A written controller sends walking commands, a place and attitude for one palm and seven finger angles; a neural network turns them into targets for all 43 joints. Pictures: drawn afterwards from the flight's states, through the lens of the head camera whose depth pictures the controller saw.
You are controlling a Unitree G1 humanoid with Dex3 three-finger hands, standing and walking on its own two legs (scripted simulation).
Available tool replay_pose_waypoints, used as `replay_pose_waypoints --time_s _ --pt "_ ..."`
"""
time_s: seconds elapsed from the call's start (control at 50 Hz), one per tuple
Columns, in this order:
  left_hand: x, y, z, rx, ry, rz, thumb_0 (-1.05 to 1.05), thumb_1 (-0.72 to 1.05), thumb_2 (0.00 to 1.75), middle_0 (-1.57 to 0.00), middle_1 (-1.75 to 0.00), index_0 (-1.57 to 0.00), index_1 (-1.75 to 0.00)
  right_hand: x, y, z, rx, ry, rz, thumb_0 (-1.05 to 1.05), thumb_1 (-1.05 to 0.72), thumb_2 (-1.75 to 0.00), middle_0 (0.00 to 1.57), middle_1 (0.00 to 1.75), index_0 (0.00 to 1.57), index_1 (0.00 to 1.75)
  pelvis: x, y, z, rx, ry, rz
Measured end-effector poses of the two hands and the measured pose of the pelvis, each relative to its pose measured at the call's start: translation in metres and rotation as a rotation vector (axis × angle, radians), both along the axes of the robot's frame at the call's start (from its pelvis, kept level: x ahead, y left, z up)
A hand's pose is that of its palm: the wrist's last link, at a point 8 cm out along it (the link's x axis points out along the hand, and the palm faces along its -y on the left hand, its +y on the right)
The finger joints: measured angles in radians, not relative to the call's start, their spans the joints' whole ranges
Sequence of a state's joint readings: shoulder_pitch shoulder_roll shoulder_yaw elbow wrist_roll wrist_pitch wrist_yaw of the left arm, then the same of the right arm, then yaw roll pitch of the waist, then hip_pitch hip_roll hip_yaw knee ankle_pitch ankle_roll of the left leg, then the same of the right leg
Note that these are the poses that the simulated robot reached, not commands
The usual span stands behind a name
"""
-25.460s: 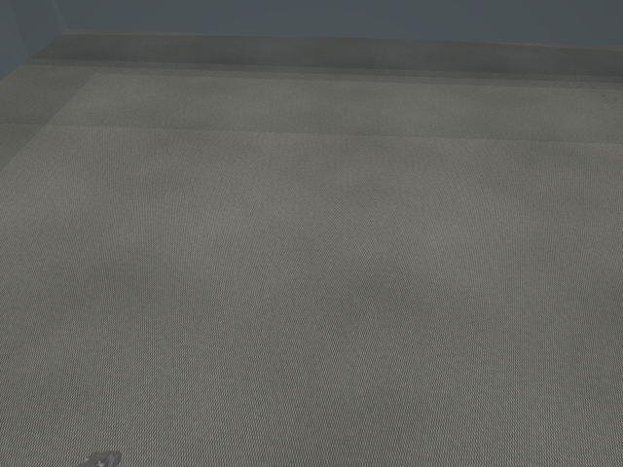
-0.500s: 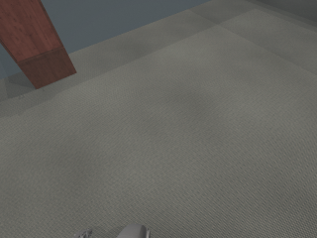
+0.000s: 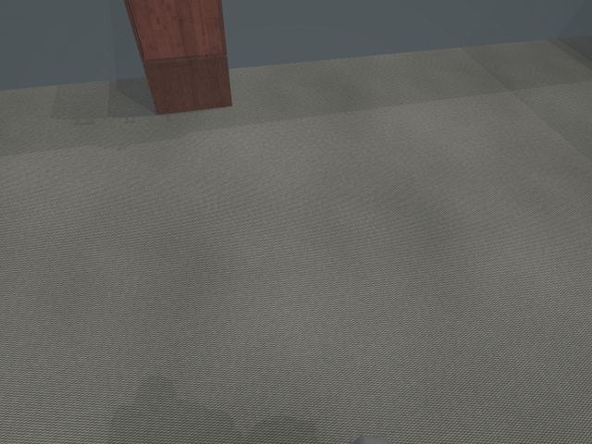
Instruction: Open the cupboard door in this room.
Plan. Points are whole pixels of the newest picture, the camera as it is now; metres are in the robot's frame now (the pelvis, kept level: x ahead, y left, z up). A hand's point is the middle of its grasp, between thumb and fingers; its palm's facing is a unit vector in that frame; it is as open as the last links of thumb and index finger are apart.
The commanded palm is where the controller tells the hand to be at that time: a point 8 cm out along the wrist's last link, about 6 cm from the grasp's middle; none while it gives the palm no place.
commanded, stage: turn or walk to find it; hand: left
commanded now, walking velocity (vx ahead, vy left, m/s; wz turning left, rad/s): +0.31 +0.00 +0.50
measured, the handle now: out of the picture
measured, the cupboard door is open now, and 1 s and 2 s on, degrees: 0 0 0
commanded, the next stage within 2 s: stand and wait in 1.54 s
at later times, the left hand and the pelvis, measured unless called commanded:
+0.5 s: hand out of the picture +0.00 +0.13 -0.15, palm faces +0.35 -0.91 -0.23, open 7.4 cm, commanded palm none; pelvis +0.10 -0.03 +0.00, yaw +17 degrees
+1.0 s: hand (130, 333) +0.30 +0.31 -0.16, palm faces +0.45 -0.88 -0.18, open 7.4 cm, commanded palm none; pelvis +0.29 +0.10 +0.00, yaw +24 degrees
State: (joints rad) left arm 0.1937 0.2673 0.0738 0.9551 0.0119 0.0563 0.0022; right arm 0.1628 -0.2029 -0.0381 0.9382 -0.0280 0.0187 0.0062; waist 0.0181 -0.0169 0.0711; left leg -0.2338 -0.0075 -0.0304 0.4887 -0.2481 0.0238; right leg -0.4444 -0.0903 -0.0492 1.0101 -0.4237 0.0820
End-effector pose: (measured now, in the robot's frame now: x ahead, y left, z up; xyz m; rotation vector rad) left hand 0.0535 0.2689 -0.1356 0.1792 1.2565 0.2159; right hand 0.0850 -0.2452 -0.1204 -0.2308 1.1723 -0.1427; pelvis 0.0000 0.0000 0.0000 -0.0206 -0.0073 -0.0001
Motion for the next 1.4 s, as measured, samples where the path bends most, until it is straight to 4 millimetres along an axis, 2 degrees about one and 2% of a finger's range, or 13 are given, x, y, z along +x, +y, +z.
replay_pose_waypoints --time_s 0.18,0.28,0.38,0.48,0.62,0.7,0.76,0.82,0.96,1.08,1.2,1.28,1.4 --pt "0.035 -0.036 0.016 0.017 -0.139 -0.001 0.01 0.91 0.90 -0.20 -0.30 -0.19 -0.30 -0.014 -0.024 -0.029 0.063 0.082 0.010 0.00 -0.90 -0.90 0.21 0.30 0.21 0.30 0.018 -0.031 -0.008 0.023 0.008 0.093" --pt "0.012 -0.057 0.021 0.033 -0.141 0.099 0.01 0.90 0.90 -0.20 -0.30 -0.20 -0.30 0.006 -0.041 -0.035 0.070 0.158 0.069 0.00 -0.90 -0.90 0.20 0.30 0.20 0.30 0.037 -0.042 -0.005 0.038 -0.004 0.159" --pt "-0.029 -0.076 0.021 0.004 0.012 0.205 0.01 0.90 0.90 -0.20 -0.30 -0.20 -0.30 0.055 -0.039 -0.024 0.076 0.136 0.123 0.01 -0.91 -0.90 0.20 0.30 0.20 0.30 0.064 -0.041 0.006 0.053 0.002 0.221" --pt "-0.064 -0.095 0.016 -0.047 0.151 0.324 0.01 0.90 0.90 -0.20 -0.30 -0.20 -0.30 0.114 -0.016 -0.022 0.068 0.141 0.216 0.00 -0.91 -0.90 0.20 0.30 0.20 0.30 0.094 -0.029 0.005 0.048 0.013 0.281" --pt "-0.092 -0.106 0.005 -0.145 0.337 0.483 0.01 0.90 0.90 -0.20 -0.30 -0.20 -0.30 0.232 0.069 -0.030 0.076 0.080 0.416 0.01 -0.91 -0.90 0.20 0.30 0.20 0.30 0.143 0.010 -0.009 0.026 0.027 0.355" --pt "-0.086 -0.089 -0.011 -0.205 0.426 0.525 0.01 0.90 0.90 -0.20 -0.30 -0.20 -0.30 0.297 0.127 -0.036 0.076 -0.050 0.474 0.00 -0.91 -0.90 0.20 0.30 0.20 0.30 0.174 0.046 -0.027 0.019 0.021 0.380" --pt "-0.048 -0.055 -0.017 -0.189 0.382 0.514 0.01 0.90 0.90 -0.20 -0.30 -0.20 -0.30 0.317 0.149 -0.027 0.079 -0.090 0.464 0.00 -0.91 -0.90 0.20 0.30 0.20 0.30 0.193 0.063 -0.023 0.018 0.003 0.375" --pt "0.013 -0.011 -0.018 -0.145 0.248 0.477 0.01 0.91 0.90 -0.20 -0.30 -0.20 -0.30 0.320 0.157 -0.017 0.071 -0.072 0.445 0.00 -0.91 -0.90 0.20 0.30 0.20 0.30 0.214 0.076 -0.012 0.018 -0.008 0.386" --pt "0.171 0.069 -0.003 -0.057 -0.079 0.401 0.01 0.91 0.90 -0.20 -0.29 -0.19 -0.30 0.328 0.140 -0.006 0.011 0.007 0.364 -0.02 -0.94 -0.90 0.21 0.30 0.20 0.30 0.269 0.098 0.001 0.034 -0.007 0.415" --pt "0.284 0.101 0.013 -0.020 -0.203 0.327 0.01 0.91 0.90 -0.20 -0.29 -0.19 -0.30 0.322 0.127 -0.016 0.003 0.160 0.297 -0.01 -0.92 -0.90 0.20 0.30 0.20 0.30 0.325 0.108 -0.001 0.045 0.001 0.422" --pt "0.383 0.110 0.008 0.016 -0.240 0.254 0.01 0.91 0.90 -0.20 -0.29 -0.19 -0.30 0.327 0.117 -0.039 0.021 0.342 0.228 0.00 -0.91 -0.90 0.20 0.30 0.20 0.30 0.398 0.108 -0.018 0.047 0.005 0.420" --pt "0.401 0.100 0.005 0.018 -0.227 0.291 0.00 0.91 0.90 -0.20 -0.29 -0.20 -0.30 0.364 0.119 -0.044 0.031 0.400 0.242 0.00 -0.91 -0.90 0.20 0.30 0.20 0.30 0.434 0.107 -0.019 0.041 -0.018 0.441" --pt "0.369 0.083 0.005 -0.013 -0.035 0.418 0.00 0.93 0.90 -0.20 -0.30 -0.20 -0.30 0.474 0.148 -0.032 0.048 0.261 0.320 0.00 -0.91 -0.90 0.20 0.30 0.20 0.30 0.481 0.119 -0.002 0.033 -0.012 0.449"
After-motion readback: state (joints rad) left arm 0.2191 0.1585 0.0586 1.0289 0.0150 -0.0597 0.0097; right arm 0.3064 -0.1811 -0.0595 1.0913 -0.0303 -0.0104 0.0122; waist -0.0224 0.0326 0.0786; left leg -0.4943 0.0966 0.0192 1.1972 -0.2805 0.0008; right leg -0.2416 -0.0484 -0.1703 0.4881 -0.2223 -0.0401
